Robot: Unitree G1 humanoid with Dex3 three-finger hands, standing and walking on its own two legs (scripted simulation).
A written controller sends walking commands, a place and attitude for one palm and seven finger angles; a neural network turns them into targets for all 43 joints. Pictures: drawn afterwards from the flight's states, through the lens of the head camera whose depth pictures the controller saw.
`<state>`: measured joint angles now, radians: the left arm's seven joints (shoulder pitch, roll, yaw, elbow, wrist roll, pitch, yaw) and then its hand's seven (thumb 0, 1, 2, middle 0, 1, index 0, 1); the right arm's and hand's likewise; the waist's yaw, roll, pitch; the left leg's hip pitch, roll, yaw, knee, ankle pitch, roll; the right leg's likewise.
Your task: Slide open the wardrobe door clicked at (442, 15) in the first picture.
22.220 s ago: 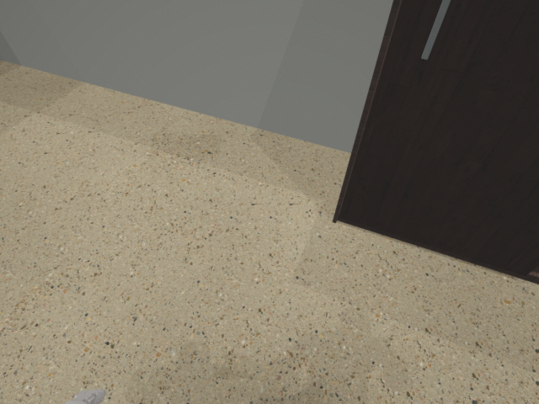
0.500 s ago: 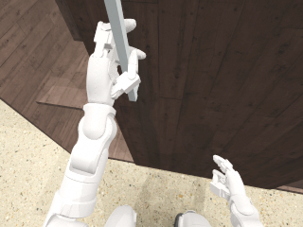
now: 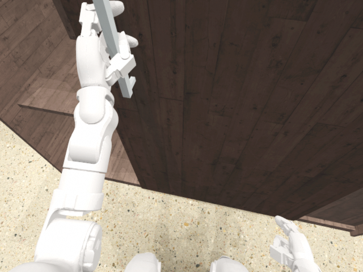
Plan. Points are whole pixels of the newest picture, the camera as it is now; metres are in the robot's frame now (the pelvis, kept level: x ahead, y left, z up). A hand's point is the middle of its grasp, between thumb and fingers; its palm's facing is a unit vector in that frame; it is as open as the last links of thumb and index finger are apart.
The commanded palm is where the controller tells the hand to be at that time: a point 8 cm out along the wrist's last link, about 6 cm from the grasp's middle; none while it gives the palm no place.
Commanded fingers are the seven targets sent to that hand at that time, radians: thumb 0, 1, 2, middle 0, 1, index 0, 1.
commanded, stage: step sideways, sliding the door along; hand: left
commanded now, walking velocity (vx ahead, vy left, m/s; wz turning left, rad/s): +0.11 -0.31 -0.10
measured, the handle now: (114, 29) +0.46 +0.19 +0.24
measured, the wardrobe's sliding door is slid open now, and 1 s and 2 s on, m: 0.48 0.48 0.48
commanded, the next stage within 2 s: stop walking and hold the door there in 0.04 s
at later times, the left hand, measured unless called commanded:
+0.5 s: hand (129, 54) +0.42 +0.16 +0.22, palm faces +0.45 -0.88 -0.15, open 6.3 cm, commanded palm +0.38 +0.19 +0.20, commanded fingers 0.00 0.90 0.90 -0.45 -1.40 -0.45 -1.40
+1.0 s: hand (127, 55) +0.42 +0.16 +0.22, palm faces +0.44 -0.88 -0.19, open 6.2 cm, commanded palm +0.38 +0.19 +0.20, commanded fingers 0.00 0.90 0.90 -0.45 -1.40 -0.45 -1.40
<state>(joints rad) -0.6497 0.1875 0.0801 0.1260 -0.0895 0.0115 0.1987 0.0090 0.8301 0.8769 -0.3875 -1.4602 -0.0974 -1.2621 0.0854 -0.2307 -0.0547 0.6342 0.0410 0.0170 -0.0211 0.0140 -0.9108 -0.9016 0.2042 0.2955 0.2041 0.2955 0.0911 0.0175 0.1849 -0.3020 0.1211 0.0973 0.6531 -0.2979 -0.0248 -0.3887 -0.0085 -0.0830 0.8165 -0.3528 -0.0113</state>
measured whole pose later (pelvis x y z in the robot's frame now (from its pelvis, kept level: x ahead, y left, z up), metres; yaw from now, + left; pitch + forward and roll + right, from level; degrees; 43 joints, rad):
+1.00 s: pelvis +0.02 -0.11 +0.02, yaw -8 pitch -1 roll +0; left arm -0.40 0.50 0.39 0.51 -0.05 -0.09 0.13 -0.05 0.70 0.84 -0.45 -1.40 -0.26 -1.33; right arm 0.25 -0.27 0.00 0.73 0.05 -0.01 -0.11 0.01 -0.91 -0.90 0.21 0.30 0.21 0.30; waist 0.00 0.03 -0.07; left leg -0.25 0.07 0.17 0.50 -0.23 0.02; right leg -0.26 -0.03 -0.02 0.46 -0.19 0.03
